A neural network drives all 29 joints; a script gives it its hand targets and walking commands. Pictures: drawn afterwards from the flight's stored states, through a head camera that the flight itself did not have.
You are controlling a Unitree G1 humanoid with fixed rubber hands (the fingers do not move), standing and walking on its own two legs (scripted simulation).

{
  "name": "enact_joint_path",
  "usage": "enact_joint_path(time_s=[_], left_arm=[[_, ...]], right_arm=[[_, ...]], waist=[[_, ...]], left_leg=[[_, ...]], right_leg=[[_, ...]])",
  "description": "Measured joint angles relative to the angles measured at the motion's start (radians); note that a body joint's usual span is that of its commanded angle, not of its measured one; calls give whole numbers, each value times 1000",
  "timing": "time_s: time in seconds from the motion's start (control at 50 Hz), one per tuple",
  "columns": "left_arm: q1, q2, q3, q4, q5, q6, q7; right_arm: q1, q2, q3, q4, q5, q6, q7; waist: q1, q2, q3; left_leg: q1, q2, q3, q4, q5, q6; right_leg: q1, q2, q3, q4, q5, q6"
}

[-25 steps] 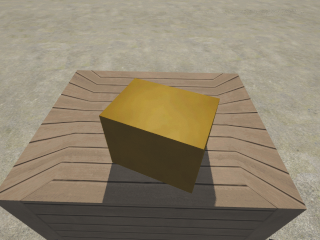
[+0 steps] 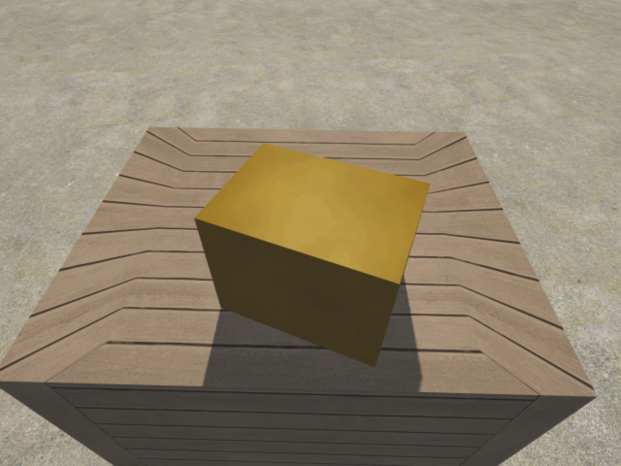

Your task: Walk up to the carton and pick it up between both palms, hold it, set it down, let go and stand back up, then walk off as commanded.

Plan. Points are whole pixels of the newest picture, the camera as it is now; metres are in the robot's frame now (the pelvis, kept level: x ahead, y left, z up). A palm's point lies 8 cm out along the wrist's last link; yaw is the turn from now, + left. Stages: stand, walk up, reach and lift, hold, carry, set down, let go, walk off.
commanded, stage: stand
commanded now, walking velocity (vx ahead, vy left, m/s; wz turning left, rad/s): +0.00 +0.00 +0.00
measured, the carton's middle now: (317, 250) +0.48 +0.00 -0.02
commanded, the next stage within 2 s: walk off in 1.68 s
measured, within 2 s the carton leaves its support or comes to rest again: neither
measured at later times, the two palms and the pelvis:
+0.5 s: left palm out of the picture +0.09 +0.29 -0.11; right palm out of the picture +0.10 -0.31 -0.11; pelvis +0.01 -0.01 +0.00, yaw +0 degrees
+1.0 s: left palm out of the picture +0.11 +0.29 -0.11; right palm out of the picture +0.11 -0.32 -0.11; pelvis +0.02 -0.01 +0.00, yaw -1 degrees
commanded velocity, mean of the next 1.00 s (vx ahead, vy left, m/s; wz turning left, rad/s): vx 0.00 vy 0.00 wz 0.00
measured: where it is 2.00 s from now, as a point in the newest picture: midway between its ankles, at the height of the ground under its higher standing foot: outside the picture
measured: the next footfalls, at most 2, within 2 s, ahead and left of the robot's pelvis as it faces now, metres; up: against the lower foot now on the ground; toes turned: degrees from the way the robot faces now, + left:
none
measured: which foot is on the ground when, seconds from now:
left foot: down 0.00-1.00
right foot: down 0.00-1.00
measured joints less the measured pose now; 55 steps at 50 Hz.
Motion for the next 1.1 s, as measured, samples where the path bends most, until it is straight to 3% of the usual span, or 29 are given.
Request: enact_joint_path(time_s=[1.1], left_arm=[[-40, -6, 6, 28, -2, 2, 9]], right_arm=[[-26, 8, -22, 18, 9, 8, -14]], waist=[[-9, 1, -5]], left_leg=[[42, 31, 6, -34, -13, -26]], right_leg=[[27, 30, 12, -19, -16, -20]])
